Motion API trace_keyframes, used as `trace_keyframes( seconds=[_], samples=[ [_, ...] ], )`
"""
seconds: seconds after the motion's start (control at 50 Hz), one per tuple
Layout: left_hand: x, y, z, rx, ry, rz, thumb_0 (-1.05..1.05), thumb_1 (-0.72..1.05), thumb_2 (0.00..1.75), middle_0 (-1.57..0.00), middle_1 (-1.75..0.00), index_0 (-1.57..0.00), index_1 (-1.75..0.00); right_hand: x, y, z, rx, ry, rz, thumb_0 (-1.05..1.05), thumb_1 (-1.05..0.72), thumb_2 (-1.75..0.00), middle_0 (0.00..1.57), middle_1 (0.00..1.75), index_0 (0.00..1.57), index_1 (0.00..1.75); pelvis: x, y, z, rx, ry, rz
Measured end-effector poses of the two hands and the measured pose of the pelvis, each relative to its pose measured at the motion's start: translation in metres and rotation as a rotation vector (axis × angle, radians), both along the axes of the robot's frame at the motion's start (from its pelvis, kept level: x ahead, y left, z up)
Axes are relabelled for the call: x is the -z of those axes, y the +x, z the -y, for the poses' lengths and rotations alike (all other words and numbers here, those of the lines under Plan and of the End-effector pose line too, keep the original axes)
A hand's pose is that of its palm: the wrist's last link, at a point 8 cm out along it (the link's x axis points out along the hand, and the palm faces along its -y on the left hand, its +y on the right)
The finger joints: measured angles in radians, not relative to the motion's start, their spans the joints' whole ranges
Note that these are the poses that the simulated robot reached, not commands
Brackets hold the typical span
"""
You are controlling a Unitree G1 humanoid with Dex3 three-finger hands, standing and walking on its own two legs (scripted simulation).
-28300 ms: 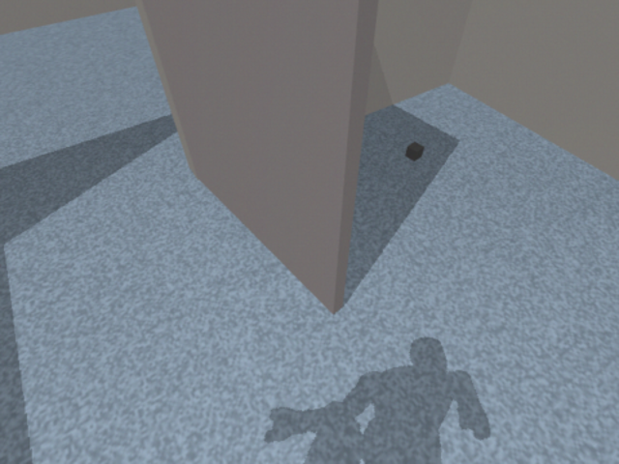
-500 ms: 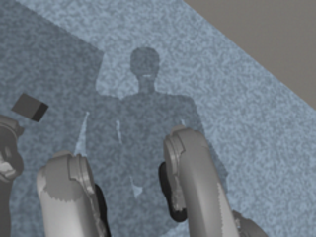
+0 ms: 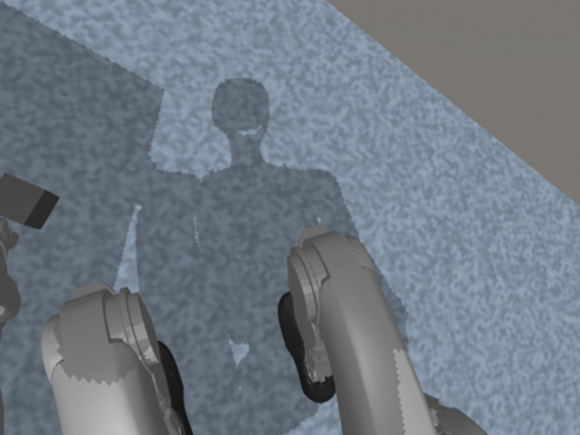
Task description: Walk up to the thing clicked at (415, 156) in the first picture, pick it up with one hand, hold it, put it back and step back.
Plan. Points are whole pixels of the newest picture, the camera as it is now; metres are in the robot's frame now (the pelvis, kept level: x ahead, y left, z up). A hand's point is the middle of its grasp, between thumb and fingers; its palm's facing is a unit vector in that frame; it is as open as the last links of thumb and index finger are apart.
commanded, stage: rise first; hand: left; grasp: from above
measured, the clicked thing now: (23, 202) +0.47 +0.31 -0.29
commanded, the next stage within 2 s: approach in 1.38 s
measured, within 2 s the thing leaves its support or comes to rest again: neither
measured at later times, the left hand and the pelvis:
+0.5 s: hand out of the picture +0.43 +0.33 -0.19, palm faces -0.17 -0.39 -0.90, open 13.4 cm; pelvis +0.00 +0.00 +0.00, yaw -1 degrees
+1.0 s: hand out of the picture +0.44 +0.34 -0.18, palm faces -0.17 -0.38 -0.91, open 13.6 cm; pelvis +0.00 +0.00 +0.00, yaw -2 degrees
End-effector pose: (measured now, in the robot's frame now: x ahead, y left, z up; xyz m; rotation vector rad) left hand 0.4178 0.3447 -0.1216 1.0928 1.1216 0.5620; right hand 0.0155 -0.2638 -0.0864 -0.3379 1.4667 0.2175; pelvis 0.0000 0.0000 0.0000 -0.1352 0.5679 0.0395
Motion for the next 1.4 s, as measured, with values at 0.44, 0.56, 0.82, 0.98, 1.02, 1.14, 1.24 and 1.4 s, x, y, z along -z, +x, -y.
trace_keyframes(
  seconds=[0.44,0.56,0.82,0.98,1.02,1.14,1.24,1.4],
  samples=[
    [0.005,0.015,0.008,0.029,0.005,-0.005,0.0,-0.43,0.91,-0.24,-0.89,-0.21,-0.92,-0.013,-0.013,-0.003,-0.011,0.003,-0.016,0.0,-0.92,-0.9,0.2,0.3,0.2,0.29,-0.001,-0.002,-0.001,0.01,-0.017,0.018],
    [0.009,0.018,0.008,0.03,0.007,0.002,0.0,-0.42,0.89,-0.25,-0.88,-0.23,-0.91,-0.018,-0.018,-0.005,-0.01,-0.003,-0.019,0.0,-0.92,-0.9,0.2,0.3,0.2,0.29,-0.001,-0.003,-0.002,0.015,-0.027,0.024],
    [0.002,0.02,-0.001,0.011,0.017,0.008,0.0,-0.45,0.91,-0.23,-0.89,-0.21,-0.93,-0.025,-0.017,-0.009,-0.006,0.0,-0.02,0.0,-0.92,-0.9,0.2,0.3,0.2,0.29,-0.004,-0.001,-0.004,0.014,-0.036,0.02],
    [-0.002,0.021,-0.002,0.031,0.018,-0.004,0.0,-0.46,0.92,-0.22,-0.92,-0.2,-0.95,-0.023,-0.018,-0.008,0.001,0.004,-0.009,0.0,-0.92,-0.9,0.2,0.3,0.2,0.29,-0.004,-0.002,-0.004,0.014,-0.034,0.023],
    [-0.001,0.019,-0.001,0.04,0.022,-0.014,0.0,-0.46,0.92,-0.22,-0.93,-0.2,-0.95,-0.023,-0.018,-0.008,0.001,0.005,-0.009,0.0,-0.92,-0.9,0.2,0.3,0.2,0.29,-0.004,-0.003,-0.004,0.014,-0.033,0.023],
    [0.008,0.014,0.002,0.038,0.006,-0.029,0.0,-0.46,0.92,-0.21,-0.94,-0.19,-0.96,-0.025,-0.021,-0.008,-0.006,0.003,-0.015,0.0,-0.92,-0.9,0.2,0.3,0.2,0.29,-0.005,-0.004,-0.003,0.014,-0.032,0.027],
    [0.014,0.018,0.004,0.044,0.008,-0.011,0.0,-0.46,0.92,-0.21,-0.94,-0.2,-0.96,-0.028,-0.022,-0.008,-0.019,-0.004,-0.02,0.0,-0.92,-0.9,0.2,0.3,0.2,0.29,-0.005,-0.005,-0.003,0.016,-0.034,0.032],
    [0.011,0.022,0.003,0.015,0.017,0.022,0.0,-0.46,0.92,-0.22,-0.93,-0.19,-0.95,-0.034,-0.02,-0.01,-0.021,-0.004,-0.027,0.0,-0.92,-0.9,0.2,0.3,0.2,0.29,-0.008,-0.003,-0.004,0.016,-0.041,0.025]
  ],
)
